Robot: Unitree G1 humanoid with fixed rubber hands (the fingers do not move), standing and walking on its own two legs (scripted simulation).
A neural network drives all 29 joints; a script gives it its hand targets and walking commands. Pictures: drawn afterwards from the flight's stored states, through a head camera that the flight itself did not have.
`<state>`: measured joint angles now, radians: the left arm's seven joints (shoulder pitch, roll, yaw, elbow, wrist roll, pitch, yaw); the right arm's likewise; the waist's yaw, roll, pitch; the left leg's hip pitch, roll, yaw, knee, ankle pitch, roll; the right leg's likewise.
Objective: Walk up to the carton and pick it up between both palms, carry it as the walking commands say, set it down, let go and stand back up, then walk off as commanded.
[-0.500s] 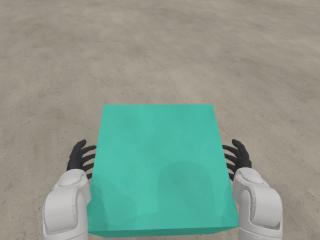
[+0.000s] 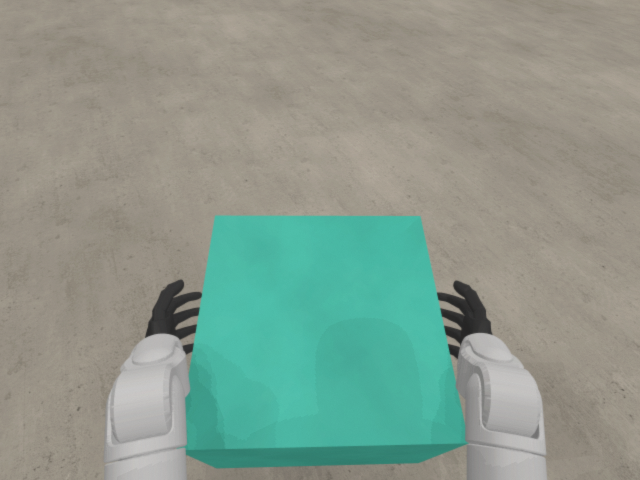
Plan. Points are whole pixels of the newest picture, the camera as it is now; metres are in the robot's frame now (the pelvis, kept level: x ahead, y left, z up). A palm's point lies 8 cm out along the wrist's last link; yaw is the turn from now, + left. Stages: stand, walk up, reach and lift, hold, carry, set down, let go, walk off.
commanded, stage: hold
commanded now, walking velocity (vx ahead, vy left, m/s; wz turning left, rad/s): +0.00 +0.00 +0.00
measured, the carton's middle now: (318, 341) +0.31 +0.00 -0.02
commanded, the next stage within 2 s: set down in 0.22 s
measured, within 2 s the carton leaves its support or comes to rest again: neither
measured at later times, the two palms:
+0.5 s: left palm (168, 344) +0.27 +0.18 +0.06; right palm (473, 319) +0.30 -0.19 +0.06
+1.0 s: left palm (185, 374) +0.28 +0.19 -0.05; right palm (439, 343) +0.32 -0.18 -0.04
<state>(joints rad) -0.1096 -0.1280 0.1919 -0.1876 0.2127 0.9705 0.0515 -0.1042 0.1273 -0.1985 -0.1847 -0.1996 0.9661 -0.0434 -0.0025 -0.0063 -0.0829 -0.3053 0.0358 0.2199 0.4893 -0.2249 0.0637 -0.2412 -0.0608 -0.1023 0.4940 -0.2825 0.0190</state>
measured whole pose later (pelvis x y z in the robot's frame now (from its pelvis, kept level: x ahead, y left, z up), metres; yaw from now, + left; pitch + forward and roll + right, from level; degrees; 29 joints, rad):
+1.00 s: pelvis -0.01 -0.04 -0.01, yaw +8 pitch +13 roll +0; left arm -0.37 -0.06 0.36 0.44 0.27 0.38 -0.06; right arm -0.36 0.11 -0.43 0.43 -0.27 0.37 0.07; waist -0.01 -0.03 0.00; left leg -0.61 -0.03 -0.02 0.56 -0.16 0.03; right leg -0.52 0.05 0.05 0.60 -0.30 -0.02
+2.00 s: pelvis -0.07 -0.04 -0.15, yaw +7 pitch +42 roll -3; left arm -0.84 0.04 0.44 0.53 0.25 0.41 -0.05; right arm -0.80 0.00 -0.55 0.52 -0.20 0.39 0.11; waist -0.03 -0.01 -0.18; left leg -1.66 -0.04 -0.03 1.21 -0.29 0.03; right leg -1.55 0.06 0.00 1.29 -0.47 -0.01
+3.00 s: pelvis -0.10 -0.05 -0.29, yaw +5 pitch +49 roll -3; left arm -1.19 0.23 0.38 0.74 0.12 0.38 0.02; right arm -1.13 -0.13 -0.45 0.66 -0.08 0.37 -0.02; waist -0.01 -0.02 -0.07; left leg -2.21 -0.03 -0.02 1.72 -0.37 0.02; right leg -2.10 0.08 -0.02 1.82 -0.59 -0.01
